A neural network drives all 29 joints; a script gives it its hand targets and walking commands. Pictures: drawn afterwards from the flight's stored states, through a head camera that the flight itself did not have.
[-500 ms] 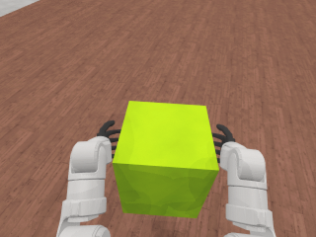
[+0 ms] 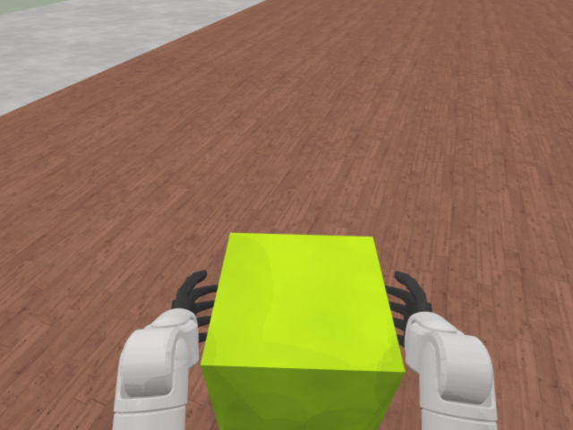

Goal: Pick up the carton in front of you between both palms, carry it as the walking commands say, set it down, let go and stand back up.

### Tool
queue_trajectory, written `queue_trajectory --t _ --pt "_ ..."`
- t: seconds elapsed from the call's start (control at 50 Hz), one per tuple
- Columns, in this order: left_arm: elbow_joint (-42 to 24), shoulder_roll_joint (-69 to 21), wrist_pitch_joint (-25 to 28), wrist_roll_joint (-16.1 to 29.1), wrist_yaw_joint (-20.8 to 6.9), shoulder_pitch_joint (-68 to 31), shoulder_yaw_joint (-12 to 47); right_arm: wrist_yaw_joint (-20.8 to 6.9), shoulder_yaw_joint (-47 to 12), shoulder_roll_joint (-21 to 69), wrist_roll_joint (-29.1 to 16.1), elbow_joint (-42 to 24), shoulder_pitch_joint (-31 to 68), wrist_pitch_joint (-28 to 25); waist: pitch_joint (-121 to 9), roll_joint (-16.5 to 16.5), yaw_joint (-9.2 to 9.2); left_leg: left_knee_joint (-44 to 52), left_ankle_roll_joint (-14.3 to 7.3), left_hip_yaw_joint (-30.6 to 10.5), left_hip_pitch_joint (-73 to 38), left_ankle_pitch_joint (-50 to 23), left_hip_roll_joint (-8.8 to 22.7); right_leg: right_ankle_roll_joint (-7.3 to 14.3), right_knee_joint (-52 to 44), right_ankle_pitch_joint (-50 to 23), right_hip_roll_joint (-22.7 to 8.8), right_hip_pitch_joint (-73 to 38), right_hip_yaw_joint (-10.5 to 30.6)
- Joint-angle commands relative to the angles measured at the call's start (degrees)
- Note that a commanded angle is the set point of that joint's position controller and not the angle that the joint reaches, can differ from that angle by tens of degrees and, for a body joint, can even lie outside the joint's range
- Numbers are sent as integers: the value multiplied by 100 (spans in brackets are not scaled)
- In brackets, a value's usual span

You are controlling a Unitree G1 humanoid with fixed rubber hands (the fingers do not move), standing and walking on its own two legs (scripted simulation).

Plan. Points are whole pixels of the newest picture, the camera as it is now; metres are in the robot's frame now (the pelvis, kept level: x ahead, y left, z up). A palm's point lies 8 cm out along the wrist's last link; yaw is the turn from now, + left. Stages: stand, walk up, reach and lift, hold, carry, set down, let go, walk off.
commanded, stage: carry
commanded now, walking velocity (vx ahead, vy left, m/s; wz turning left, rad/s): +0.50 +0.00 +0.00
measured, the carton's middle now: (298, 342) +0.27 +0.01 +0.00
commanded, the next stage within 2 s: none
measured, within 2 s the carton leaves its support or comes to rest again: neither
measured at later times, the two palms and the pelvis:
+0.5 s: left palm (216, 184) +0.58 +0.18 +0.06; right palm (363, 188) +0.56 -0.12 +0.07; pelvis +0.32 +0.05 +0.00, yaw -3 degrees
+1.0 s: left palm (259, 110) +0.90 +0.12 +0.08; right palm (368, 112) +0.91 -0.17 +0.07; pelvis +0.64 -0.03 +0.00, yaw +0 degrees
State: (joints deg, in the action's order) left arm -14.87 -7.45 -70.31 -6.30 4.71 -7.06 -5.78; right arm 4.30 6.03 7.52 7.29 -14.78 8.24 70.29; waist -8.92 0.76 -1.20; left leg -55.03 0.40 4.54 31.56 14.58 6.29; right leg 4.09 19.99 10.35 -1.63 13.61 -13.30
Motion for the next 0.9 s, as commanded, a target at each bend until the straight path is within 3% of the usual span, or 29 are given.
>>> queue_trajectory --t 0.0,0.1,0.2,0.24,0.26,0.28,0.3,0.32,0.34,0.36,0.38,0.42,0.48,0.56,0.68,0.72,0.74,0.76,0.78,0.8,0.82,0.86,0.88 --pt "-698 -5302 143 2452 -1546 -3051 4042 -1329 -4133 5447 -2275 -473 2707 -154 -826 -716 65 926 102 52 520 -569 131 325 -1443 594 -1505 -1061 1393" --pt "-820 -4886 25 2381 -1499 -2803 3963 -1255 -4077 5088 -2238 -618 2507 -24 -491 -742 28 2092 60 392 440 -1300 -51 251 -1304 -381 -1296 -1406 887" --pt "-615 -4686 -124 2238 -1442 -2689 3862 -1291 -3975 4832 -2264 -511 2538 152 -90 -902 3 2769 -123 680 84 -1227 -191 146 -828 -1370 -1305 -1753 652" --pt "-580 -4686 -147 2240 -1434 -2755 3879 -1316 -3913 4828 -2277 -420 2538 170 -400 -825 82 3116 -208 1071 -1031 -897 -523 -25 215 -2343 -1138 -1613 292" --pt "-596 -4679 -151 2240 -1428 -2770 3900 -1331 -3863 4832 -2275 -330 2457 164 -834 -574 166 3025 -237 1118 -2350 -634 -617 -191 1234 -2488 -927 -1011 25" --pt "-620 -4663 -164 2272 -1426 -2853 3922 -1347 -3802 4813 -2237 -257 2393 144 -1258 95 285 3336 -494 -457 -3712 260 395 -476 2637 -1416 -669 238 53" --pt "-750 -4820 -185 2322 -1421 -3047 4015 -1373 -3762 4866 -2193 -84 2390 75 -1776 1660 318 3951 -1340 -3019 -4995 657 1807 -738 4453 324 48 1984 253" --pt "-725 -4915 -137 2341 -1444 -3127 4042 -1390 -3818 5104 -2274 -111 2349 29 -1583 1590 264 4221 -1419 -3359 -4929 -437 1851 -586 5203 1645 114 2773 908" --pt "-673 -5136 -60 2368 -1465 -3168 4088 -1401 -3883 5295 -2359 -282 2500 -31 -1533 1115 254 4003 -1307 -2682 -4648 -1110 1698 -425 5540 1571 -210 2873 1192" --pt "-681 -5284 26 2372 -1477 -3139 4105 -1418 -3962 5483 -2416 -396 2597 -92 -1563 426 239 3917 -1107 -2160 -4251 -1268 1587 -350 5389 1283 -462 2758 1324" --pt "-705 -5419 105 2374 -1474 -3116 4129 -1439 -4042 5622 -2458 -514 2707 -157 -1428 126 205 4040 -894 -1688 -3774 -1216 1467 -332 4953 947 -639 2559 1368" --pt "-744 -5609 228 2337 -1432 -3034 4215 -1480 -4121 5716 -2525 -612 2750 -260 -1356 469 172 4360 -677 -999 -3242 -724 1226 -383 4297 485 -646 2171 1186" --pt "-832 -5593 345 2204 -1343 -2708 4248 -1537 -4161 5602 -2575 -724 2460 -321 -1149 710 181 4671 -758 -500 -3168 -493 1091 -519 3387 97 -633 2247 920" --pt "-1061 -5328 315 2158 -1281 -2562 4261 -1531 -4169 5252 -2557 -931 2300 -296 -750 699 210 4685 -748 -24 -3401 -1210 868 -578 1954 -505 -521 2362 550" --pt "-1183 -4733 -9 2249 -1326 -2553 4114 -1388 -3984 4715 -2338 -942 2153 -36 -220 788 233 4451 -567 365 -3621 -1826 858 -354 870 -1022 -382 1815 251" --pt "-1090 -4586 -108 2260 -1354 -2574 4007 -1361 -3959 4608 -2299 -873 2243 59 -271 783 197 3830 -462 539 -3594 -2441 796 -272 626 -690 -199 1126 8" --pt "-987 -4542 -145 2262 -1367 -2532 3951 -1349 -3955 4561 -2289 -845 2298 103 -470 609 109 3021 -344 819 -3339 -2813 598 -260 460 -384 63 279 -278" --pt "-874 -4513 -169 2266 -1382 -2508 3881 -1338 -3950 4499 -2285 -806 2342 143 -832 240 10 1902 -199 916 -2630 -2476 388 -252 542 -58 -92 -960 -25" --pt "-740 -4392 -169 2193 -1403 -2527 3775 -1323 -3999 4524 -2341 -868 2516 208 -1354 -964 -58 176 110 819 -1052 -1137 -30 294 109 891 -1590 -2360 2275" --pt "-559 -4532 -129 2202 -1414 -2449 3734 -1328 -4034 4562 -2369 -981 2670 235 -1496 -2270 -89 -1118 198 430 362 1121 -756 846 -806 702 -2371 -3010 4258" --pt "-638 -4728 -113 2284 -1434 -2522 3780 -1342 -4070 4739 -2381 -840 2765 202 -1353 -1650 -22 -1731 12 -192 734 1290 -434 798 -741 -83 -2342 -2879 3833" --pt "-767 -5210 -2 2358 -1475 -2806 3908 -1383 -4143 5156 -2401 -795 2850 71 -1297 -610 29 -1638 -191 -436 715 710 49 496 -530 -866 -2013 -2182 2772" --pt "-842 -5368 56 2384 -1498 -2946 3957 -1385 -4196 5291 -2409 -797 2853 2 -1281 -440 53 -1233 -185 -470 545 361 192 309 -649 -817 -1903 -1868 2349"
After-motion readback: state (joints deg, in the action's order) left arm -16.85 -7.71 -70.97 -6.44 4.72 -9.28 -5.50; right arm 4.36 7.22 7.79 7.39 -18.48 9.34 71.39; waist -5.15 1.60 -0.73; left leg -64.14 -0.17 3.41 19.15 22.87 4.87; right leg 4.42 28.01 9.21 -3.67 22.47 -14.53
